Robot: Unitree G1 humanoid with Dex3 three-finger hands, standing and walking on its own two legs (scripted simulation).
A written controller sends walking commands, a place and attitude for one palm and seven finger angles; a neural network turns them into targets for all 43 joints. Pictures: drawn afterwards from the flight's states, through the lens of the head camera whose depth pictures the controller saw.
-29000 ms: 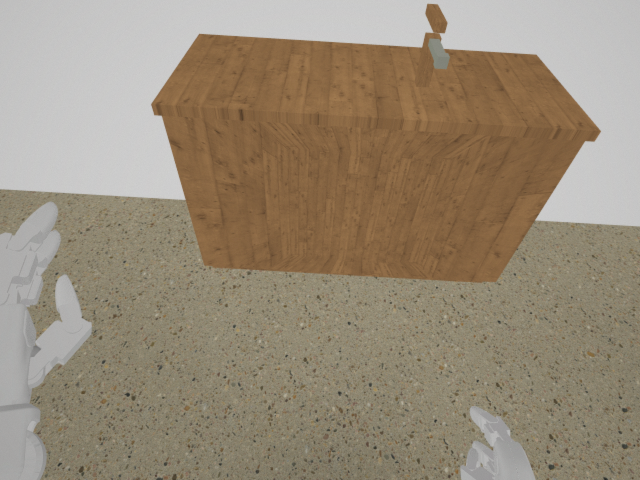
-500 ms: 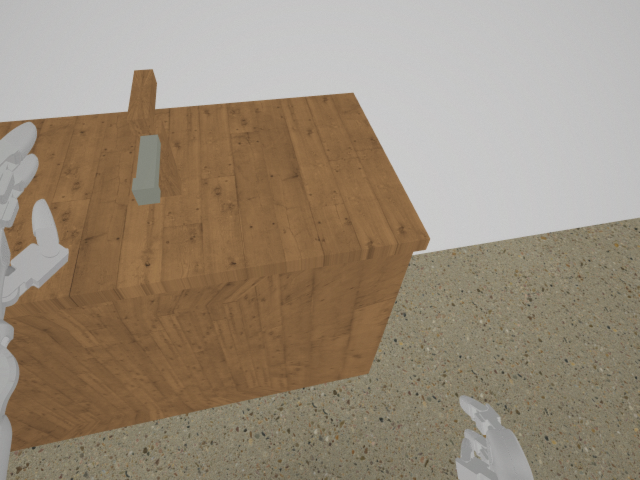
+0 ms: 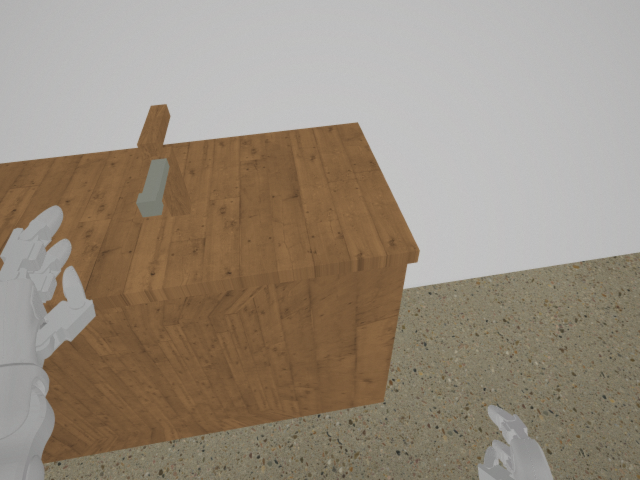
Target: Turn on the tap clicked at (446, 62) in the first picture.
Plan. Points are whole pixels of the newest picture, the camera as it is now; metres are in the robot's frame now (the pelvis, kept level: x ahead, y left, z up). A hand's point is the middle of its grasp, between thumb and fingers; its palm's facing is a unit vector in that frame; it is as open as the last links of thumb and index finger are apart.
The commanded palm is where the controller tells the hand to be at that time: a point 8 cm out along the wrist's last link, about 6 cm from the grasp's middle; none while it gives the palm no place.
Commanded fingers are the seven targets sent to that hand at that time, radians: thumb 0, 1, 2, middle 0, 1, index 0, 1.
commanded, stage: turn the palm inward beside the body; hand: left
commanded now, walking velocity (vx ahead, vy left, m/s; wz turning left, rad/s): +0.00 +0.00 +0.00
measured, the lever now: (150, 204) +0.44 +0.33 +0.12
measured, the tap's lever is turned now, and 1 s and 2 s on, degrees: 0 0 0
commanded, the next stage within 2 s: reach beside the lever's end, fingers flat in 1.60 s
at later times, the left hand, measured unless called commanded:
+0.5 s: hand (98, 313) +0.22 +0.26 +0.16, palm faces +0.43 -0.88 -0.19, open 7.4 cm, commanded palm +0.16 +0.30 +0.18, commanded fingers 0.00 0.90 0.90 -0.20 -0.30 -0.20 -0.30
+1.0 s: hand (78, 355) +0.17 +0.25 +0.16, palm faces +0.46 -0.88 -0.11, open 7.4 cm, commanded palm +0.11 +0.29 +0.18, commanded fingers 0.00 0.90 0.90 -0.20 -0.30 -0.20 -0.30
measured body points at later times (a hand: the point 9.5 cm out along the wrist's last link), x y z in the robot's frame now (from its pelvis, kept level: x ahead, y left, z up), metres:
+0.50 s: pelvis +0.02 +0.02 +0.00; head +0.01 +0.00 +0.45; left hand +0.19 +0.30 +0.18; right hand +0.23 -0.20 -0.07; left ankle +0.05 +0.12 -0.73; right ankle -0.01 -0.06 -0.73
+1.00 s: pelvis -0.02 +0.02 +0.01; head -0.06 +0.00 +0.45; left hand +0.14 +0.30 +0.17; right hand +0.19 -0.18 -0.07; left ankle +0.05 +0.12 -0.73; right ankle -0.01 -0.06 -0.73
